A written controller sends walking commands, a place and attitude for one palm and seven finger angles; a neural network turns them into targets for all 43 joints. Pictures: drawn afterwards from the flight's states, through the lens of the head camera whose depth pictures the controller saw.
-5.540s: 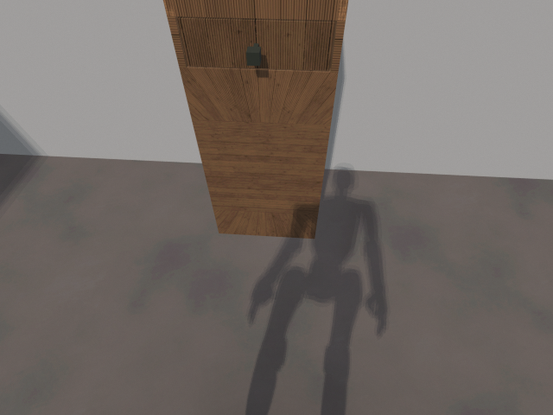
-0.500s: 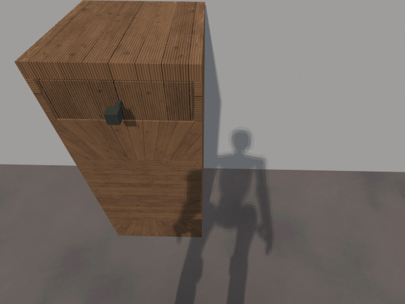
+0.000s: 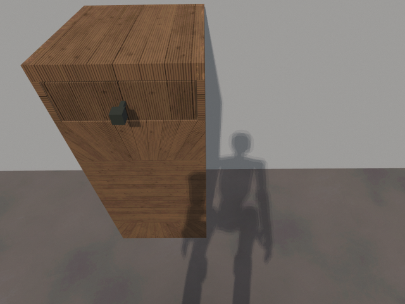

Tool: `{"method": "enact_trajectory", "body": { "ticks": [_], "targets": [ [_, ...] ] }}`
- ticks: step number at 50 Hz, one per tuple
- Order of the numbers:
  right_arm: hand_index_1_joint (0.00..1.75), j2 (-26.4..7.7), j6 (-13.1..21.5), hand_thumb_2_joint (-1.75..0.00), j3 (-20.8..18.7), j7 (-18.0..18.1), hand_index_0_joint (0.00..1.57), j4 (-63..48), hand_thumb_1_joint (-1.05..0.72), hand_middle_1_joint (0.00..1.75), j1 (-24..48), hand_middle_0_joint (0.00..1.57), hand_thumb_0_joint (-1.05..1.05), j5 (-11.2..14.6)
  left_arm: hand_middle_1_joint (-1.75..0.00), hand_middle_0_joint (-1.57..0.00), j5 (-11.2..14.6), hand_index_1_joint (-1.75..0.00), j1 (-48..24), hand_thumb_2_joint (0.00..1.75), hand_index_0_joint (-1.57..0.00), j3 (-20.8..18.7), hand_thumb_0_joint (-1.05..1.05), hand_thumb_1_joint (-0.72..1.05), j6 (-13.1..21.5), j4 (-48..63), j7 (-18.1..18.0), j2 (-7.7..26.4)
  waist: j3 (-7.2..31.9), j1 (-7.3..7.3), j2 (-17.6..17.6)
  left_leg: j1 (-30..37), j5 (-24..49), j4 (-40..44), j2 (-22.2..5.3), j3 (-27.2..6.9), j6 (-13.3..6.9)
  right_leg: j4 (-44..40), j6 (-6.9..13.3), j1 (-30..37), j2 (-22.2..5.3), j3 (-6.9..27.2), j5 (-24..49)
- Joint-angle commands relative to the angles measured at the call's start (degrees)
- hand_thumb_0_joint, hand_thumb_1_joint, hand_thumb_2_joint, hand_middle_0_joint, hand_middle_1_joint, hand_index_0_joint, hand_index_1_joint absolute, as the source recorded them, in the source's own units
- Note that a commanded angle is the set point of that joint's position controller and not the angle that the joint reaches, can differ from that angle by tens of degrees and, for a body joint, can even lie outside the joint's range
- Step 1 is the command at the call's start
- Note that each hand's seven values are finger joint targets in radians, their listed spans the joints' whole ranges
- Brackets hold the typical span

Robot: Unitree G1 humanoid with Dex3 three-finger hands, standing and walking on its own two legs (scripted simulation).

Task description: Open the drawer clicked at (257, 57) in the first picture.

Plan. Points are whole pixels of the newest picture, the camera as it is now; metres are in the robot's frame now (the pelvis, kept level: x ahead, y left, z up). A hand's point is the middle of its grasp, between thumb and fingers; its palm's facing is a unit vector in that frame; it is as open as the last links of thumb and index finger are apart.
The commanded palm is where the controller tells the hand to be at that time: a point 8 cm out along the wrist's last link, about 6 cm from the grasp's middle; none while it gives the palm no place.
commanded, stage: look again from close up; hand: left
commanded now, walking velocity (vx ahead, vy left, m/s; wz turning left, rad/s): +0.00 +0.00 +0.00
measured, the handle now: (120, 111) +0.55 +0.24 +0.09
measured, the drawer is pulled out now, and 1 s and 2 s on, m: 0.00 0.00 0.00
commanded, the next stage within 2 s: raise the hand with hooked fingers in 0.30 s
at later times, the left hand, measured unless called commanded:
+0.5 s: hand out of the picture +0.07 +0.21 -0.13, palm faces -0.09 -0.91 -0.40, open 7.3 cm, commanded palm +0.11 +0.24 -0.04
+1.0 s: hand (82, 264) +0.20 +0.24 +0.00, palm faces +0.07 -0.09 -0.99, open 9.6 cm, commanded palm +0.18 +0.24 +0.07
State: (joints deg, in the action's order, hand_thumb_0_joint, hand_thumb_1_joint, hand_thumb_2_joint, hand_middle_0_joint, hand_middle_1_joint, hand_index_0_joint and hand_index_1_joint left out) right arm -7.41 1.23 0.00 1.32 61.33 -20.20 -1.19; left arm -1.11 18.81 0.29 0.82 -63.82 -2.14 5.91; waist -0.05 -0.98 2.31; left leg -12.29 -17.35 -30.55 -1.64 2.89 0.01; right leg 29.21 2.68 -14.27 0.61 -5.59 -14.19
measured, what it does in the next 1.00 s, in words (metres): stands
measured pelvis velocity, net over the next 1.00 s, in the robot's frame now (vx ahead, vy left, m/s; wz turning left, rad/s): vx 0.00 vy -0.01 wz -0.01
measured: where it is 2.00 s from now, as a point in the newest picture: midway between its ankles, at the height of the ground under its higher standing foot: outside the picture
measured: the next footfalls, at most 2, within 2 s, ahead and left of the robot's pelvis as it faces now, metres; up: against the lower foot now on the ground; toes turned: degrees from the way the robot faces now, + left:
none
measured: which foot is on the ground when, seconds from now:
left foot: down 0.00-1.00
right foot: down 0.00-1.00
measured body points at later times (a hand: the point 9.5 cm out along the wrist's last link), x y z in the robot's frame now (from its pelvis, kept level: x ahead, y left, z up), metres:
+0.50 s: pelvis +0.00 +0.02 +0.00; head +0.01 +0.01 +0.45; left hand +0.07 +0.25 -0.10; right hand +0.02 -0.22 -0.15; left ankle -0.01 +0.12 -0.74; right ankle +0.02 -0.09 -0.73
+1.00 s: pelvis +0.00 -0.01 -0.02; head +0.02 -0.03 +0.43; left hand +0.19 +0.24 +0.05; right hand +0.28 -0.20 -0.08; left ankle -0.01 +0.12 -0.73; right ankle +0.02 -0.09 -0.73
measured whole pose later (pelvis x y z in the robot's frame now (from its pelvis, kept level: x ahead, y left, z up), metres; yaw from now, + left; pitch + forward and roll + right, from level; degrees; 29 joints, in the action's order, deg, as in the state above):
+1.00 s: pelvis +0.00 -0.01 -0.02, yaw +0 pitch +5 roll +1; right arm -12.6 -3.4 -0.3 -2.1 30.5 -0.6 -4.3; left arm -59.2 21.8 2.5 -0.4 4.0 -22.0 22.1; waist 3.6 7.8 0.6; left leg -23.2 -22.5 -41.2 -1.7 3.4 0.7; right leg 42.7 3.7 -26.8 0.0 -4.8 -20.8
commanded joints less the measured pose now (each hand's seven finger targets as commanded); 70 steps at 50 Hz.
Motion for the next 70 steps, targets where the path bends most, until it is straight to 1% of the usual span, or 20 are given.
{"method": "enact_trajectory", "body": {
  "ticks": [1, 7, 19, 20, 21, 22, 23, 24, 25, 27, 31, 33, 35, 39, 43, 46, 49, 53, 58, 70],
  "targets": [
    [0.30, -4.6, 0.8, -0.90, 0.0, 0.4, 0.20, -1.7, -0.90, 0.30, -3.1, 0.20, 0.00, 0.2, -0.30, -0.20, 0.6, -0.30, 2.3, 0.90, -0.20, -0.8, 0.00, 0.90, 1.2, 2.2, -0.1, 5.6, -6.2, 1.35, -1.6, -7.4, 1.1, 12.1, -4.9, -7.3, -2.7, -5.4, 0.4, 2.5, -5.4, 7.3, 0.2],
    [0.30, -5.2, 0.8, -0.90, 0.2, 0.3, 0.20, -0.5, -0.90, 0.30, -3.1, 0.20, 0.00, 0.2, -0.30, -0.20, 0.6, -0.30, 1.6, 0.90, -0.20, -0.7, 0.00, 0.90, 1.0, 2.9, 0.0, 6.5, -6.4, 1.26, -4.1, -5.8, 1.5, 12.8, -4.0, -6.6, -2.7, -6.3, 0.2, 2.5, -6.2, 7.9, 0.8],
    [0.30, -5.2, 0.8, -0.90, 0.6, 0.4, 0.20, 1.9, -0.90, 0.30, -1.8, 0.20, 0.00, 0.3, -0.30, -0.20, 0.6, -0.30, 1.5, 0.90, -0.20, -0.6, 0.00, 0.90, 1.0, 2.2, 0.0, 6.9, -4.0, 1.01, -2.2, -1.7, 7.3, 12.0, -4.2, -5.1, -2.5, -6.1, 0.0, 3.9, -6.6, 7.7, 6.4],
    [0.30, -7.9, 1.0, -0.90, -0.2, 0.0, 0.20, -2.1, -0.90, 0.30, 5.0, 0.20, 0.00, 1.1, -0.30, -0.20, 0.1, -0.30, 6.2, 0.90, -0.20, -0.7, 0.00, 0.90, 1.5, -0.2, -2.3, 9.2, -5.4, 3.89, -10.3, -4.7, 10.0, 0.7, -5.5, -2.5, -0.7, -5.7, -1.3, 2.8, -9.7, 9.8, 26.7],
    [0.30, -17.3, 9.3, -0.90, -0.4, 2.9, 0.20, -22.3, -0.90, 0.30, 5.6, 0.20, 0.00, 3.8, -0.32, -0.20, -9.5, -0.32, -41.2, 0.89, -0.20, -0.2, 0.00, 0.88, 11.4, 84.6, -2.8, 27.8, 23.1, -2.54, 8.2, 10.2, 15.2, 8.4, 1.3, -2.4, -3.0, -1.0, 0.0, 7.1, -2.2, 13.4, 16.8],
    [0.30, -13.9, 14.6, -0.90, -0.6, 5.0, 0.20, -20.3, -0.90, 0.30, 10.4, 0.20, 0.00, 3.3, -0.33, -0.20, -10.6, -0.33, -15.8, 0.88, -0.20, -3.4, 0.00, 0.85, 7.3, 72.3, -8.2, 26.6, 21.7, 2.75, 17.2, 11.4, 20.8, 7.8, -0.3, -2.6, -1.6, 2.1, 1.4, 3.3, -1.6, 7.5, 4.9],
    [0.30, -10.2, 16.5, -0.90, -1.5, 4.9, 0.20, -20.2, -0.90, 0.30, 10.8, 0.20, 0.00, 4.6, -0.34, -0.21, -9.8, -0.34, -0.1, 0.87, -0.21, 2.6, 0.00, 0.83, -1.5, 67.6, -11.3, 14.2, 12.2, 2.17, 14.9, 3.2, 13.2, 10.2, -0.3, -3.7, 1.0, 3.6, 0.5, -1.4, -1.0, 4.6, -1.6],
    [0.30, -10.3, 17.4, -0.90, -1.1, 4.8, 0.20, -19.4, -0.90, 0.30, 9.4, 0.20, 0.00, 4.8, -0.36, -0.21, -13.0, -0.36, 2.1, 0.86, -0.21, 6.8, 0.00, 0.81, -3.4, 66.3, -11.6, 8.5, 6.6, 0.77, 9.3, 0.5, 10.5, 9.2, -0.6, -3.1, 0.2, 2.9, -0.3, -4.0, -0.5, 3.3, -0.4],
    [0.30, -12.7, 18.2, -0.90, -1.4, 4.3, 0.20, -23.3, -0.90, 0.30, 12.7, 0.20, 0.00, 3.9, -0.37, -0.21, -17.1, -0.37, -2.3, 0.85, -0.21, 6.1, 0.00, 0.78, -3.2, 72.3, -13.1, 11.9, 0.3, 0.38, 6.6, -3.8, 4.4, 8.1, 0.4, -5.3, -0.3, 1.7, 0.2, -7.0, -0.3, 4.4, -1.3],
    [0.30, -13.9, 16.7, -0.90, -1.6, 3.2, 0.20, -26.5, -0.90, 0.30, 13.0, 0.20, 0.00, 0.9, -0.40, -0.21, -29.4, -0.40, 2.8, 0.83, -0.21, 6.3, 0.00, 0.74, -3.4, 70.2, -16.5, 13.3, 2.6, 0.24, -3.1, -7.8, 1.9, 3.9, 1.3, -5.9, -1.1, 2.6, 0.6, -11.0, 0.5, 4.2, -5.1],
    [0.30, -14.0, 7.9, -0.90, -4.0, -1.2, 0.20, -35.2, -0.90, 0.30, 18.3, 0.20, 0.00, -1.9, -0.47, -0.22, -49.1, -0.47, 21.5, 0.79, -0.22, 5.8, 0.00, 0.64, -3.2, 62.2, -21.1, 10.7, 0.3, 6.20, -14.0, -14.0, 1.8, -0.8, 3.1, -2.2, -0.5, 0.8, 1.6, -12.6, 0.9, 8.2, -12.2],
    [0.30, -13.7, 2.7, -0.90, -3.8, -3.7, 0.20, -37.3, -0.90, 0.30, 20.5, 0.20, 0.00, -1.7, -0.50, -0.22, -54.2, -0.50, 24.9, 0.77, -0.22, 3.4, 0.00, 0.60, -1.8, 63.4, -21.3, 12.3, 2.5, 8.94, -15.1, -16.4, 5.9, -1.8, 3.2, -1.4, -0.4, 3.0, 2.1, -8.9, 0.6, 10.3, -3.7],
    [0.30, -12.8, -0.2, -0.90, -3.3, -5.0, 0.20, -39.5, -0.90, 0.30, 22.9, 0.20, 0.00, -1.1, -0.53, -0.22, -57.3, -0.53, 21.7, 0.75, -0.22, 0.3, 0.00, 0.55, 0.0, 69.2, -21.9, 16.1, 6.7, 9.79, -11.6, -15.8, 8.3, -2.3, 3.4, -0.4, -0.5, 5.2, 2.1, -5.8, 0.2, 11.0, 2.4],
    [0.30, -11.7, -2.8, -0.90, -3.2, -5.3, 0.20, -40.6, -0.90, 0.30, 22.7, 0.20, 0.00, -2.3, -0.58, -0.23, -62.4, -0.58, 7.7, 0.71, -0.23, -4.2, 0.00, 0.46, 0.5, 79.4, -25.2, 22.7, 12.8, 8.77, -1.9, -11.5, 8.9, -4.7, 4.2, -0.8, -1.1, 5.9, 2.0, -7.8, 0.4, 14.8, 3.3],
    [0.30, -11.2, -3.0, -0.90, -3.6, -4.1, 0.20, -39.8, -0.90, 0.30, 22.0, 0.20, 0.00, -3.5, -0.64, -0.24, -61.5, -0.64, -8.8, 0.67, -0.24, -4.9, 0.00, 0.36, 1.3, 87.6, -26.6, 25.6, 16.3, 4.23, 0.1, -3.1, 8.7, -9.3, 4.4, -2.5, -2.2, 3.9, 1.4, -13.5, -0.2, 17.1, 0.9],
    [0.30, -11.1, -2.4, -0.90, -3.0, -3.0, 0.20, -38.9, -0.90, 0.30, 22.5, 0.20, 0.00, -2.9, -0.69, -0.24, -58.4, -0.69, -10.3, 0.64, -0.24, -2.9, 0.00, 0.29, 1.5, 84.9, -24.4, 24.7, 15.0, 2.86, 2.0, -2.3, 7.6, -8.9, 4.4, -2.1, -2.6, 2.6, 0.8, -12.3, -0.4, 14.4, 1.4],
    [0.30, -10.7, -2.9, -0.90, -2.1, -2.3, 0.20, -37.9, -0.90, 0.30, 23.4, 0.20, 0.00, -2.3, -0.74, -0.25, -56.6, -0.74, -9.4, 0.61, -0.25, -1.5, 0.00, 0.22, -1.1, 81.4, -20.6, 24.0, 12.2, 3.56, 0.5, -4.4, 8.3, -5.7, 4.2, -2.0, -2.5, 1.5, 0.1, -6.6, -0.4, 12.2, 5.1],
    [0.30, -10.8, -4.1, -0.90, -0.8, -1.5, 0.20, -37.8, -0.90, 0.30, 24.8, 0.20, 0.00, -1.1, -0.80, -0.25, -54.2, -0.80, -3.0, 0.57, -0.25, -3.3, 0.00, 0.13, -4.9, 79.5, -13.8, 25.8, 11.1, 6.55, -3.9, -6.1, 12.0, -0.4, 3.8, -1.3, -2.1, -0.3, -0.5, 3.7, -0.7, 12.3, 13.4],
    [0.30, -11.6, -4.2, -0.90, -0.4, -1.5, 0.20, -37.6, -0.90, 0.30, 23.9, 0.20, 0.00, -0.8, -0.87, -0.26, -53.1, -0.87, -2.1, 0.52, -0.26, -7.8, 0.00, 0.01, -4.0, 84.8, -10.6, 29.5, 12.2, 8.32, -3.4, -4.7, 17.1, 3.5, 3.1, -1.3, -1.9, -0.9, -0.7, 10.8, -1.1, 11.2, 20.7],
    [0.30, -12.3, -3.3, -0.90, -2.2, -0.6, 0.20, -35.1, -0.90, 0.30, 23.0, 0.20, 0.00, 1.2, -1.05, -0.28, -50.8, -1.05, -19.9, 0.40, -0.28, -7.4, 0.00, -0.27, -3.2, 87.2, -8.7, 31.9, 12.5, 6.88, -0.8, 2.3, 18.0, 7.2, 3.5, -1.7, -2.2, -4.6, -0.8, 10.4, -1.6, 6.9, 14.7]
  ]
}}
